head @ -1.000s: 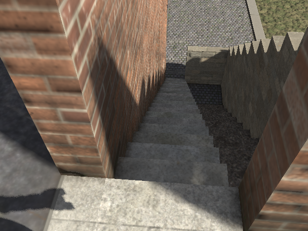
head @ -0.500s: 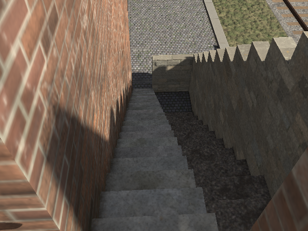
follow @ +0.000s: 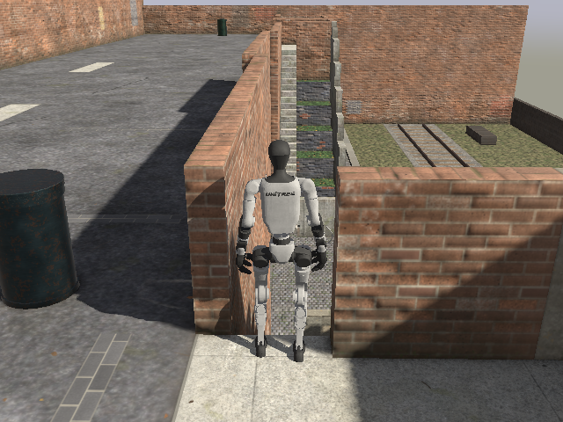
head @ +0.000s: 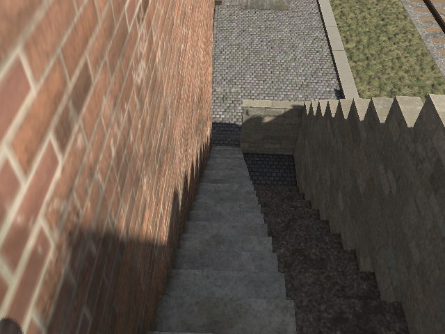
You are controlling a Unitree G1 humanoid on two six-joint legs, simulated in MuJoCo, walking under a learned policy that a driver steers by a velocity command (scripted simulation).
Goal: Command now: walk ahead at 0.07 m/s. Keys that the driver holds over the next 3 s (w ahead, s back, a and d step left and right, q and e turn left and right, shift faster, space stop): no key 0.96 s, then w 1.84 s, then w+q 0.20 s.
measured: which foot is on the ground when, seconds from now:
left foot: down 0.00-1.00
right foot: down 0.00-1.00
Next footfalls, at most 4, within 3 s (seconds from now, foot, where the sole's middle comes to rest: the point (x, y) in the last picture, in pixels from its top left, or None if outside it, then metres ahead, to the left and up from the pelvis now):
1.38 left None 0.14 0.13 -0.77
1.70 right None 0.34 -0.11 -0.96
2.16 left None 0.58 0.14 -1.16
2.78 right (267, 329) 0.79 -0.19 -1.35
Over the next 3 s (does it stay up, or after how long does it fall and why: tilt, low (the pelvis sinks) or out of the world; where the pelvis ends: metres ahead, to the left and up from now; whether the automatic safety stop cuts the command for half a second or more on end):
stays up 0.74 -0.08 -0.62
